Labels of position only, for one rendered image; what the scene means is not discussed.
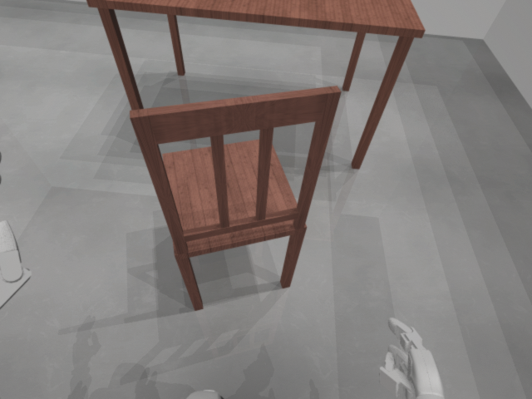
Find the left robot hand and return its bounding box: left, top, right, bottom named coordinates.
left=0, top=152, right=32, bottom=309

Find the chair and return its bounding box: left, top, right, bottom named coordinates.
left=130, top=86, right=341, bottom=311

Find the right robot hand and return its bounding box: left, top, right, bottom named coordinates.
left=380, top=318, right=446, bottom=399

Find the table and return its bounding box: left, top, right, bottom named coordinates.
left=86, top=0, right=425, bottom=169

